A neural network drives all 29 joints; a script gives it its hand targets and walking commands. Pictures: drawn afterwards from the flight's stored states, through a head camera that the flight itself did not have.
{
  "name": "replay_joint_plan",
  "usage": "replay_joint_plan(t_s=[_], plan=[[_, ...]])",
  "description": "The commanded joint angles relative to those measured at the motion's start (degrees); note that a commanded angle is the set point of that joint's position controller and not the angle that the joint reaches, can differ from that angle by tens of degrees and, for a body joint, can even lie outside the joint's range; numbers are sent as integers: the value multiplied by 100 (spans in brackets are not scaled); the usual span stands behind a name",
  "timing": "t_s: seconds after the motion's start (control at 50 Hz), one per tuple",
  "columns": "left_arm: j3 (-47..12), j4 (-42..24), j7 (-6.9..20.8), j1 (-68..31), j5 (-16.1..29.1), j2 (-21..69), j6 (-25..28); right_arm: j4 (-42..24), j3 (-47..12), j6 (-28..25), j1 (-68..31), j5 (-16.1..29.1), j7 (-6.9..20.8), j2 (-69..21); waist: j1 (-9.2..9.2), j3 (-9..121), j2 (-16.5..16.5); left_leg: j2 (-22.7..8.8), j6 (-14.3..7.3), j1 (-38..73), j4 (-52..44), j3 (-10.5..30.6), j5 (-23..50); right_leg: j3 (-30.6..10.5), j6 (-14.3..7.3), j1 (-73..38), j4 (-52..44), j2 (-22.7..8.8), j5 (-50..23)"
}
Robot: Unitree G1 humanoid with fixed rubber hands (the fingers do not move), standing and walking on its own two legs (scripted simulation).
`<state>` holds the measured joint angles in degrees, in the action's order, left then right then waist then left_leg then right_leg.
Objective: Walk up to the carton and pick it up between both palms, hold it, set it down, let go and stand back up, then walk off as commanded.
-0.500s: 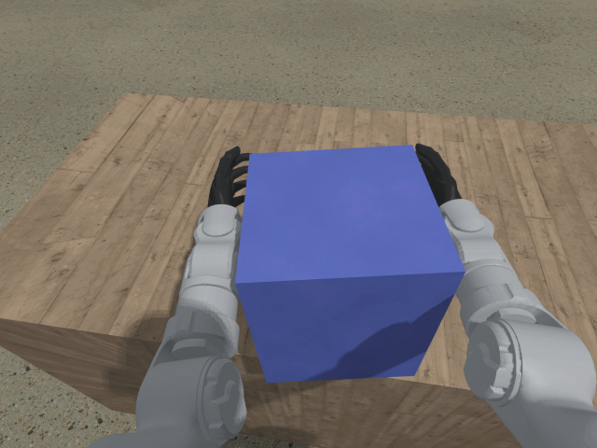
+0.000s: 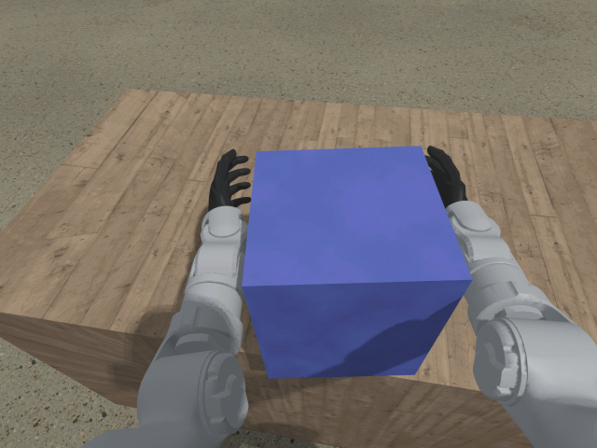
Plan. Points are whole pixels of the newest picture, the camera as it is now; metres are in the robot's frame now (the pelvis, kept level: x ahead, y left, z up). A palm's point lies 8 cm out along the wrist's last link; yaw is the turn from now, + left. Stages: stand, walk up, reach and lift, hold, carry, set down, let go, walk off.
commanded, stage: set down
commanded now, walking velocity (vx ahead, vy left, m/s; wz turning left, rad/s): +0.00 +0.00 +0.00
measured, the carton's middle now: (339, 269) +0.34 +0.00 +0.05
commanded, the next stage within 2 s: none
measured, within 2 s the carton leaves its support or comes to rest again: neither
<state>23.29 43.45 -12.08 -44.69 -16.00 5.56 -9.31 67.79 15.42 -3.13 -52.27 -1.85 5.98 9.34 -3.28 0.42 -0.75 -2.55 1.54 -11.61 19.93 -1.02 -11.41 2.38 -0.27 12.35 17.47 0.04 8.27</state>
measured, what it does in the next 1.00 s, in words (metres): stands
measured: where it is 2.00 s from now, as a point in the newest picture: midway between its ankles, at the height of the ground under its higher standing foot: outside the picture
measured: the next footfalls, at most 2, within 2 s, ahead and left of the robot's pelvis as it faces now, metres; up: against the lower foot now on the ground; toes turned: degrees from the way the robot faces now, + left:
none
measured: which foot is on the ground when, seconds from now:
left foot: down 0.00-1.00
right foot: down 0.00-1.00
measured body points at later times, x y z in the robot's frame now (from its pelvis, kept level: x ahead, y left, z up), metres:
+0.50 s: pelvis +0.00 -0.02 +0.00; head +0.03 -0.02 +0.45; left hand +0.41 +0.16 +0.09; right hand +0.46 -0.18 +0.11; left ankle -0.02 +0.13 -0.75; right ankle +0.01 -0.12 -0.75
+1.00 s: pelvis -0.04 -0.02 +0.00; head -0.04 -0.03 +0.45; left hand +0.33 +0.17 +0.07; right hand +0.38 -0.21 +0.08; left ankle -0.02 +0.13 -0.75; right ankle +0.01 -0.12 -0.75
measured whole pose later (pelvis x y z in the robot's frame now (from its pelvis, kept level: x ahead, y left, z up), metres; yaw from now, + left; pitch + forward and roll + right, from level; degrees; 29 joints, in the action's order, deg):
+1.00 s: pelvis -0.04 -0.02 +0.00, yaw -1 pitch +4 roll +0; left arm 13.0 41.4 -11.3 -31.8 -2.3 0.1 -3.2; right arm 63.4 -8.3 -4.1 -42.3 20.6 6.7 21.0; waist -5.1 4.9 0.1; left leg -3.7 2.6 -16.6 19.9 -1.0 -7.8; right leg 2.3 -2.2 19.0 20.5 1.2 6.1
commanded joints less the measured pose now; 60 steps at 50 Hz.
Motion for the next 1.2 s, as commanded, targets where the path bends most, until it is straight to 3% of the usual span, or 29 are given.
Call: replay_joint_plan(t_s=[0.0, 0.12, 0.14, 0.16, 0.18, 0.28, 0.34, 0.36, 0.38, 0.44, 0.48, 0.52, 0.54, 0.56, 0.58, 0.62, 0.64, 0.66, 0.7, 0.72, 0.76, 0.78, 0.84, 0.88, 0.94, 1.0, 1.06, 1.1, 1.18], plan=[[-1362, 324, -200, -2420, 1181, -551, 312, -419, -1184, -59, -2708, 936, -334, 922, -488, 2513, 323, 183, 139, -411, 216, -489, 2025, -52, -240, -438, 228, 488, -1370], [-1390, 452, -168, -2595, 1482, -1035, 650, -154, -1688, 8, -2738, 1447, -470, 1257, -622, 3276, 306, 124, 259, -396, 458, -420, 2394, -183, -315, -423, 329, 550, -1771], [-1503, 477, -157, -2494, 1515, -991, 636, 145, -1693, 69, -2558, 1549, -422, 1333, -499, 2924, 150, 111, 299, -359, 518, -377, 2423, -145, -363, -291, 321, 526, -1659], [-1272, 567, -141, -2407, 1399, -1104, 674, 231, -1865, 66, -2549, 1695, -428, 1364, -660, 2970, 221, 120, 311, -474, 477, -440, 2422, -212, -331, -488, 331, 528, -1746], [-1346, 304, -115, -2195, 1412, -1002, 673, -24, -1921, -3, -2491, 1702, -445, 1470, -583, 3152, 231, 99, 310, -293, 583, -353, 2827, -219, -324, -510, 347, 579, -2172], [-1169, 856, 38, -2355, 1421, -1371, 813, 252, -2125, -33, -2748, 1813, -452, 1514, -626, 2869, 339, 247, 189, -1226, 372, -439, 2071, -387, -159, -1141, 498, 402, -2329], [-1175, 590, 92, -2092, 1441, -1287, 983, 20, -2344, -206, -2598, 2058, -375, 1596, -685, 3217, 295, 197, 219, -967, 363, -443, 2477, -353, -183, -1337, 558, 484, -2737], [-1157, 422, 116, -1746, 1421, -1362, 990, -61, -2469, -299, -2268, 2143, -373, 1550, -628, 3365, 343, 222, 243, -927, 428, -444, 2837, -371, -115, -1648, 606, 480, -3369], [-1247, 623, 111, -1988, 1435, -1345, 1008, 196, -2356, -288, -2522, 2159, -350, 1711, -580, 3115, 169, 217, 274, -993, 353, -413, 2428, -375, -158, -1343, 533, 443, -2837], [-1161, 375, 178, -1276, 1394, -1341, 996, -57, -2762, -392, -2008, 2389, -268, 1656, -788, 3098, 263, 224, 196, -883, 391, -449, 2694, -371, -132, -1734, 545, 454, -3152], [-1024, 271, 210, -1158, 1337, -1498, 961, -32, -2729, -390, -1820, 2385, -265, 1671, -687, 2966, 430, 242, 129, -957, 248, -401, 2429, -436, -63, -1869, 492, 425, -3083], [-1238, -279, 261, -659, 1311, -1376, 910, -95, -2768, -420, -1209, 2551, -214, 1723, -547, 2859, 293, 246, 113, -621, 252, -344, 2588, -402, -59, -1923, 468, 441, -3199], [-1288, -98, 255, -904, 1363, -1276, 901, 46, -2566, -416, -1506, 2483, -191, 1898, -431, 2774, 214, 226, 177, -570, 194, -325, 2520, -319, -136, -1729, 451, 483, -2828], [-1162, 25, 262, -1064, 1412, -1470, 882, -252, -2656, -380, -1825, 2450, -212, 1848, -646, 2767, 449, 209, 104, -637, 243, -357, 2379, -347, -117, -1584, 425, 499, -2617], [-1289, -444, 280, -500, 1354, -1214, 882, -401, -2585, -530, -1338, 2475, -173, 1943, -457, 2945, 287, 221, 173, -375, 223, -343, 2627, -255, -140, -1796, 419, 527, -2844], [-1354, -779, 283, -476, 1395, -1222, 1005, -793, -2528, -675, -1330, 2446, -169, 1982, -435, 2937, 275, 233, 146, -311, 226, -341, 2543, -317, -123, -1634, 370, 518, -2702], [-1566, -1221, 282, -296, 1539, -1141, 1040, -1171, -2329, -715, -1137, 2360, -156, 2076, -235, 3261, 400, 232, 140, -147, 245, -300, 2659, -240, -144, -1788, 374, 576, -2798], [-1532, -1104, 287, -307, 1602, -1234, 1048, -1146, -2441, -725, -1173, 2455, -137, 2080, -387, 3083, 392, 225, 137, -320, 216, -305, 2444, -298, -138, -1680, 371, 531, -2604], [-1553, -922, 316, -352, 1637, -1297, 1040, -1096, -2332, -654, -1146, 2453, -77, 2103, -300, 2491, 358, 241, 92, -382, 98, -309, 1778, -282, -148, -1367, 222, 453, -1659], [-1599, -998, 277, -387, 1708, -1299, 1013, -1143, -2334, -616, -1165, 2388, -48, 2054, -382, 2370, 565, 223, 44, -462, 27, -354, 1468, -228, -173, -1190, 156, 491, -1095], [-1606, -1221, 189, -237, 1677, -1258, 939, -1242, -2372, -503, -853, 2371, 23, 1964, -453, 2330, 482, 202, -21, -426, -55, -299, 960, -334, -240, -1075, 74, 441, -341], [-1789, -1294, 164, -246, 1847, -1246, 914, -1474, -2256, -505, -859, 2352, 47, 2046, -300, 2375, 602, 204, -60, -356, -96, -311, 754, -287, -210, -994, 59, 426, -164], [-1837, -1002, 75, -693, 2015, -1330, 901, -1404, -2071, -379, -1086, 2186, 130, 1977, -308, 2184, 742, 229, -184, -750, -178, -282, -258, -363, -231, -599, 86, 328, 1089], [-1806, -1272, 39, -106, 1817, -1279, 773, -1222, -2222, -258, -394, 2351, 166, 1815, -323, 2056, 577, 242, -204, -575, -173, -221, -58, -458, -241, -811, 78, 297, 899], [-1683, -1165, 48, -138, 1765, -1225, 582, -1347, -2065, -150, -597, 2128, 148, 1922, -372, 1821, 790, 253, -239, -630, -259, -234, -167, -437, -207, -780, 29, 275, 968], [-1802, -2133, 56, 556, 1696, -1046, 475, -1665, -1962, -184, 284, 2203, 170, 1933, -144, 2275, 547, 249, -192, -97, -218, -190, 556, -427, -167, -1186, 82, 319, 40], [-1627, -1964, 215, 773, 1611, -1187, 304, -1952, -1849, -224, 350, 2063, 85, 2081, -11, 2144, 784, 291, -199, -188, -277, -150, 685, -364, -123, -1447, 40, 310, -393], [-1710, -2053, 303, 1039, 1519, -1027, 211, -1831, -1933, -182, 707, 2097, 134, 1965, 92, 1761, 641, 316, -188, -193, -339, -131, 527, -348, -146, -1368, -84, 288, -79], [-1926, -3059, 344, 1575, 1619, -986, 216, -3146, -1621, -474, 1065, 2060, 146, 2260, 237, 2174, 592, 307, -166, 167, -274, -115, 1070, -183, -107, -1485, 8, 340, -868]])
